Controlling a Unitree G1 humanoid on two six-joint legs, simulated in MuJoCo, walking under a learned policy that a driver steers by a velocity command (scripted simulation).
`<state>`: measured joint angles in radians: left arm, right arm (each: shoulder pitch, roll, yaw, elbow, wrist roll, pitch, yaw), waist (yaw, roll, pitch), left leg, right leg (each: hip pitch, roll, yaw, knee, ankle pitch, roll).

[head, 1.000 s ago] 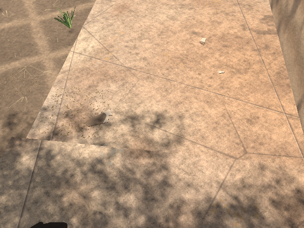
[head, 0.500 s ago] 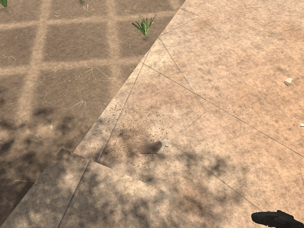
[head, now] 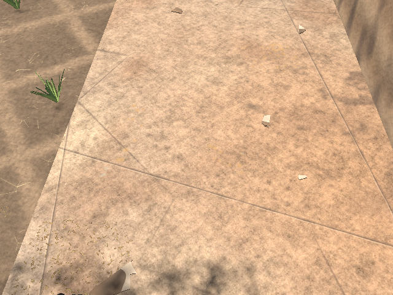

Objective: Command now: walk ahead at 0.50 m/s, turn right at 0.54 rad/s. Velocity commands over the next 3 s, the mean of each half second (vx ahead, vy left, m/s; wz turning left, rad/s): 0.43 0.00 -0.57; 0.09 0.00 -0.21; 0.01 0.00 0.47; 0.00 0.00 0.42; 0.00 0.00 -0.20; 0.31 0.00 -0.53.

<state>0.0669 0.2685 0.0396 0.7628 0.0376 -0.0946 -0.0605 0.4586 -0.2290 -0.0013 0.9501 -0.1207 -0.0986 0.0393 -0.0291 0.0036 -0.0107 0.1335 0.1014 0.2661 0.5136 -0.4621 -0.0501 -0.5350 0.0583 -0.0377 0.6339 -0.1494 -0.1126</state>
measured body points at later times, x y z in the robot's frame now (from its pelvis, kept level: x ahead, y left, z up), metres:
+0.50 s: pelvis +0.31 +0.03 -0.09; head +0.32 +0.04 +0.36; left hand +0.34 +0.28 -0.22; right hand +0.45 -0.23 -0.17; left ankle +0.43 +0.12 -0.83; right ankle +0.13 -0.08 -0.67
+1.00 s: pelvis +0.37 -0.01 -0.10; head +0.37 -0.02 +0.35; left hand +0.66 +0.09 -0.18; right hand +0.29 -0.25 -0.24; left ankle +0.42 +0.12 -0.81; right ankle +0.37 -0.15 -0.83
